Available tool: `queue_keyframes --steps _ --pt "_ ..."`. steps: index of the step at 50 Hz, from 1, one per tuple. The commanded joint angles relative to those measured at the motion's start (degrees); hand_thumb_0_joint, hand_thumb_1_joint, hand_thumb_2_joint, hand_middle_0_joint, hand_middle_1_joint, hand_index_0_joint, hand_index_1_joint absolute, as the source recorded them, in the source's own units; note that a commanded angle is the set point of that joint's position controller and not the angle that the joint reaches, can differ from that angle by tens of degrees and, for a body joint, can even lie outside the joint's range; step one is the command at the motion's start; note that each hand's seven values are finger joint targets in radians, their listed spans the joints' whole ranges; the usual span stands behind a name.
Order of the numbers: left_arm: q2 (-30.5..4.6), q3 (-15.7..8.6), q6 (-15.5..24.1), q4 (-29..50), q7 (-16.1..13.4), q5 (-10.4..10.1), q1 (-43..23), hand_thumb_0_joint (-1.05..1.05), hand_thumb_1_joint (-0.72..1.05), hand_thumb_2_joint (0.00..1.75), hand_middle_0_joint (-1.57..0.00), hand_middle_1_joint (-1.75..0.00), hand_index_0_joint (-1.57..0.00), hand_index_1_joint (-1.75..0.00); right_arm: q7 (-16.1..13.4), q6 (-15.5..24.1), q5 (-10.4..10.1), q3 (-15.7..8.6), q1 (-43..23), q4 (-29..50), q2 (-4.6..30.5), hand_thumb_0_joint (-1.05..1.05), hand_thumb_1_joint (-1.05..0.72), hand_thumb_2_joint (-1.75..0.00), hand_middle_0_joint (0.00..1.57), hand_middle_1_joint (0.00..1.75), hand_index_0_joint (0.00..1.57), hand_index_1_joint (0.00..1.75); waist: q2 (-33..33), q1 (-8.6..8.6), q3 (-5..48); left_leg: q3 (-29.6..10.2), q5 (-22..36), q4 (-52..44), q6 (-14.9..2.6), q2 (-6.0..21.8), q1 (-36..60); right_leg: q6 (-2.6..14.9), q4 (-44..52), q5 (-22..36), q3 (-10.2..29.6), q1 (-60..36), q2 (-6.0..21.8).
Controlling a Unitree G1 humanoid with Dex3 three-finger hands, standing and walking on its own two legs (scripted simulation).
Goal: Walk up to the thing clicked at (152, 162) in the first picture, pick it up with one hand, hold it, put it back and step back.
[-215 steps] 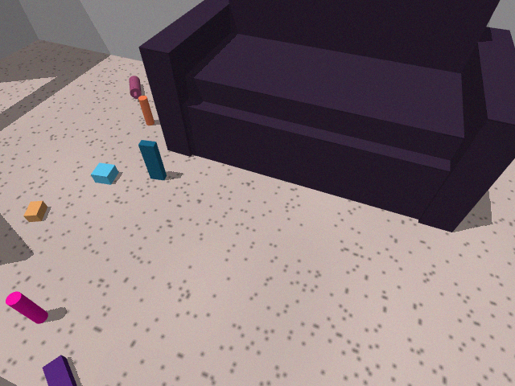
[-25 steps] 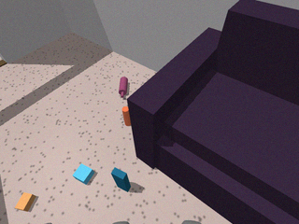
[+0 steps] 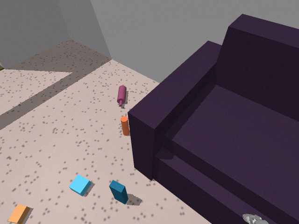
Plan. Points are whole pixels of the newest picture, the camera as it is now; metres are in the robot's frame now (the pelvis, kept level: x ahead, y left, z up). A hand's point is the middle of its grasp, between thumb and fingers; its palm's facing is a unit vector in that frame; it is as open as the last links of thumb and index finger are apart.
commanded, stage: walk up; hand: left
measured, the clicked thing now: (119, 193) +0.40 +0.18 -0.66
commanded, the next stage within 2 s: stand in 0.90 s
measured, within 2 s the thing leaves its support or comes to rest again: neither
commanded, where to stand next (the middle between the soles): +0.05 -0.02 m, yaw -1 degrees
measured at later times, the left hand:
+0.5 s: hand out of the picture +0.10 +0.24 -0.15, palm faces -0.03 -0.94 -0.34, open 7.4 cm
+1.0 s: hand out of the picture +0.10 +0.24 -0.15, palm faces -0.04 -0.94 -0.34, open 7.4 cm
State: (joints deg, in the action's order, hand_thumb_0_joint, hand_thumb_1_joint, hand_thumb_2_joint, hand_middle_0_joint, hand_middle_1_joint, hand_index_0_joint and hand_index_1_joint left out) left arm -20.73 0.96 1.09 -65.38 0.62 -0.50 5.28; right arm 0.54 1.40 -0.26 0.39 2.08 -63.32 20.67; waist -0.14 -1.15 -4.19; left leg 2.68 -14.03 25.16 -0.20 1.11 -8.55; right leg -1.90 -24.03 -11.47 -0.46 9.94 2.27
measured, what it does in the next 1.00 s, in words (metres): stands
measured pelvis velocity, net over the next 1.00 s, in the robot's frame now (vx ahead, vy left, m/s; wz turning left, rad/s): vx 0.01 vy -0.01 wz -0.02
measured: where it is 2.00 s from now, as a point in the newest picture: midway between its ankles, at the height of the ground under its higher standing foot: outside the picture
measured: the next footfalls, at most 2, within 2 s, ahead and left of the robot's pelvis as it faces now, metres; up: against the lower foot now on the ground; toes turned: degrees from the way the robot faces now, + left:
none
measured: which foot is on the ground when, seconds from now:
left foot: down 0.00-1.00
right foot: down 0.00-1.00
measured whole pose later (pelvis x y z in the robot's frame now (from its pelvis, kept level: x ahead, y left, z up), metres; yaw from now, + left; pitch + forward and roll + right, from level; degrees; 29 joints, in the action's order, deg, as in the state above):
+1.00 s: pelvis +0.01 -0.01 +0.01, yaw -1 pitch -3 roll +0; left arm -19.6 -0.3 0.6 -65.8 0.4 0.3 4.4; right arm 0.3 0.7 0.6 -0.2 5.3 -65.7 20.0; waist -0.2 0.6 -3.2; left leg 3.7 -11.4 18.4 0.9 2.0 -4.3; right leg -1.1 -19.0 -9.3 0.4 7.0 1.2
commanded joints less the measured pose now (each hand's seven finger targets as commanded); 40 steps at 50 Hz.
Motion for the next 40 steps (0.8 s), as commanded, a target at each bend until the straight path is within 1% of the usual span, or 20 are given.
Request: queue_keyframes --steps 1,2,3,5,9,13,14,19,20,21,23,26,28,31,32,34,36,37,38,40 --pt "-12.20 -2.38 1.17 1.94 -0.94 0.30 -2.27 0.00 0.90 0.90 -0.20 -0.30 -0.20 -0.30 -0.76 0.74 -0.09 -3.10 -2.17 1.38 12.81 0.00 -0.90 -0.90 0.20 0.30 0.20 0.30 0.94 0.88 8.75 -5.38 15.21 -5.97 -1.73 6.67 4.82 2.67 4.62 14.84 4.37 -3.16 5.57" --pt "-11.92 -2.44 1.17 1.80 -0.96 0.19 -2.94 0.00 0.90 0.90 -0.20 -0.30 -0.20 -0.30 -0.77 0.71 -0.10 -2.89 -2.19 0.97 12.19 0.00 -0.90 -0.90 0.20 0.30 0.20 0.30 1.29 0.94 8.38 -5.27 15.28 -6.50 -1.38 6.54 4.64 2.54 4.92 14.69 4.54 -3.16 5.55" --pt "-11.97 -2.55 1.09 1.85 -0.97 0.29 -3.38 0.00 0.90 0.90 -0.20 -0.30 -0.20 -0.30 -0.77 0.66 0.05 -3.00 -2.55 0.91 12.44 0.00 -0.90 -0.90 0.20 0.30 0.20 0.30 1.01 1.06 7.88 -5.07 14.85 -7.07 -1.31 6.56 4.49 2.50 5.46 14.00 4.35 -2.92 5.48" --pt "-11.76 -2.55 0.99 1.40 -1.01 0.37 -3.56 0.00 0.90 0.90 -0.20 -0.30 -0.20 -0.30 -0.65 0.53 0.11 -2.95 -3.22 0.74 12.11 0.00 -0.90 -0.90 0.20 0.30 0.20 0.30 0.68 0.83 6.43 -5.11 12.97 -8.00 -1.05 6.46 4.07 2.21 6.22 11.91 4.30 -2.35 5.26" --pt "-11.60 -2.80 0.91 1.41 -0.92 0.67 -4.10 0.00 0.90 0.90 -0.20 -0.30 -0.20 -0.30 -0.64 0.56 0.27 -3.00 -2.97 0.15 12.18 0.00 -0.90 -0.90 0.20 0.30 0.20 0.30 0.57 1.03 7.30 -4.93 11.65 -9.09 -0.87 6.60 4.54 2.40 7.10 11.44 4.58 -3.48 5.48" --pt "-11.66 -2.98 0.86 1.52 -0.90 0.85 -4.39 0.00 0.90 0.90 -0.20 -0.30 -0.20 -0.30 -0.62 0.54 0.50 -2.91 -2.86 0.15 11.82 0.00 -0.90 -0.90 0.20 0.30 0.20 0.30 0.79 0.98 6.22 -4.88 9.77 -10.00 -0.66 6.19 3.36 2.11 8.08 10.59 4.71 -3.72 5.37" --pt "-11.78 -3.10 0.88 1.53 -0.92 0.87 -4.11 0.00 0.90 0.90 -0.20 -0.30 -0.20 -0.30 -0.60 0.57 0.39 -2.96 -2.62 0.23 11.79 0.00 -0.90 -0.90 0.20 0.30 0.20 0.30 0.69 0.97 6.52 -4.85 10.20 -9.97 -0.59 6.49 4.31 2.25 7.62 10.08 4.54 -3.51 5.19" --pt "-11.48 -3.28 0.82 1.85 -0.94 0.94 -4.50 0.00 0.90 0.90 -0.20 -0.30 -0.20 -0.30 -0.73 0.54 0.58 -3.20 -1.53 -0.06 11.99 0.00 -0.90 -0.90 0.20 0.30 0.20 0.30 0.60 1.30 6.91 -4.72 9.93 -9.90 -0.71 6.40 4.03 2.47 7.70 10.55 4.65 -4.43 5.14" --pt "-11.37 -3.28 0.82 1.99 -0.95 0.93 -4.25 0.00 0.90 0.90 -0.20 -0.30 -0.20 -0.30 -0.73 0.53 0.57 -3.13 -1.58 0.04 11.90 0.00 -0.90 -0.90 0.20 0.30 0.20 0.30 0.64 1.11 6.76 -4.62 9.38 -9.92 -0.74 6.27 3.91 2.38 7.84 10.44 4.71 -4.18 5.12" --pt "-11.49 -3.37 0.76 1.85 -0.96 0.94 -4.55 0.00 0.90 0.90 -0.20 -0.30 -0.20 -0.30 -0.73 0.46 0.56 -3.15 -1.40 0.01 11.66 0.00 -0.90 -0.90 0.20 0.30 0.20 0.30 0.73 1.30 5.84 -4.71 8.44 -10.07 -0.68 6.10 3.10 2.40 7.86 9.28 4.71 -3.99 4.91" --pt "-11.52 -3.46 0.71 2.25 -0.94 0.97 -4.47 0.00 0.90 0.90 -0.20 -0.30 -0.20 -0.30 -0.73 0.49 0.63 -3.02 -0.89 -0.02 11.73 0.00 -0.90 -0.90 0.20 0.30 0.20 0.30 0.45 1.20 5.92 -4.63 7.73 -10.23 -0.65 6.13 2.91 2.50 7.85 9.02 4.95 -4.01 5.03" --pt "-11.42 -3.54 0.57 2.11 -0.91 1.02 -3.95 0.00 0.90 0.90 -0.20 -0.30 -0.20 -0.30 -0.75 0.55 0.65 -3.09 -0.81 0.05 11.85 0.00 -0.90 -0.90 0.20 0.30 0.20 0.30 0.10 1.10 5.92 -4.72 7.60 -10.11 -0.80 6.22 3.16 2.53 7.63 8.85 4.74 -3.69 4.80" --pt "-11.36 -3.59 0.62 2.28 -0.91 1.02 -3.88 0.00 0.90 0.90 -0.20 -0.30 -0.20 -0.30 -0.74 0.53 0.63 -3.05 -0.12 0.15 11.73 0.00 -0.90 -0.90 0.20 0.30 0.20 0.30 0.77 1.22 6.38 -4.62 8.43 -9.73 -0.95 6.32 3.98 2.49 7.65 9.22 4.79 -3.51 4.73" --pt "-11.22 -3.69 0.67 2.57 -0.94 1.12 -4.40 0.00 0.90 0.90 -0.20 -0.30 -0.20 -0.30 -0.80 0.41 0.69 -3.16 0.62 0.10 11.84 0.00 -0.90 -0.90 0.20 0.30 0.20 0.30 1.09 1.49 6.59 -4.34 8.15 -9.30 -1.00 6.28 3.98 2.63 7.75 9.36 5.11 -3.55 4.86" --pt "-11.24 -3.60 0.61 2.48 -0.94 1.02 -4.39 0.00 0.90 0.90 -0.20 -0.30 -0.20 -0.30 -0.80 0.37 0.69 -3.10 0.47 0.08 11.62 0.00 -0.90 -0.90 0.20 0.30 0.20 0.30 0.80 1.40 5.54 -4.30 7.52 -9.55 -0.87 6.04 3.49 2.55 7.83 9.01 5.37 -2.75 4.73" --pt "-11.11 -3.59 0.55 2.66 -0.93 1.00 -4.05 0.00 0.90 0.90 -0.20 -0.30 -0.20 -0.30 -0.79 0.38 0.71 -3.06 0.70 0.26 11.76 0.00 -0.90 -0.90 0.20 0.30 0.20 0.30 0.10 1.29 5.25 -4.35 7.20 -9.61 -0.86 6.15 3.33 2.57 7.81 8.55 5.39 -2.67 4.69" --pt "-11.21 -3.65 0.52 2.75 -0.92 0.98 -4.20 0.00 0.90 0.90 -0.20 -0.30 -0.20 -0.30 -0.77 0.34 0.75 -3.01 0.83 0.39 11.46 0.00 -0.90 -0.90 0.20 0.30 0.20 0.30 0.81 1.35 4.97 -4.31 7.06 -9.49 -0.86 6.01 3.21 2.50 7.89 8.20 5.59 -2.08 4.52" --pt "-11.32 -3.71 0.51 2.77 -0.90 1.08 -4.43 0.00 0.90 0.90 -0.20 -0.30 -0.20 -0.30 -0.79 0.38 0.74 -3.10 1.21 0.34 11.64 0.00 -0.90 -0.90 0.20 0.30 0.20 0.30 0.64 1.61 5.22 -4.36 6.85 -9.69 -0.83 6.20 3.25 2.69 7.54 8.21 5.53 -2.57 4.50" --pt "-11.08 -3.70 0.49 2.69 -0.93 1.01 -3.72 0.00 0.90 0.90 -0.20 -0.30 -0.20 -0.30 -0.78 0.39 0.74 -3.12 1.03 0.42 11.58 0.00 -0.90 -0.90 0.20 0.30 0.20 0.30 0.36 1.31 5.69 -4.39 7.73 -9.51 -0.93 6.49 4.16 2.68 7.36 8.04 5.46 -2.10 4.32" --pt "-11.05 -3.64 0.54 2.88 -0.91 1.19 -3.90 0.00 0.90 0.90 -0.20 -0.30 -0.20 -0.30 -0.80 0.34 0.81 -3.21 1.09 0.49 11.80 0.00 -0.90 -0.90 0.20 0.30 0.20 0.30 0.57 1.49 5.98 -4.22 7.22 -9.53 -1.10 6.47 3.93 2.69 7.54 8.81 5.54 -2.56 4.43"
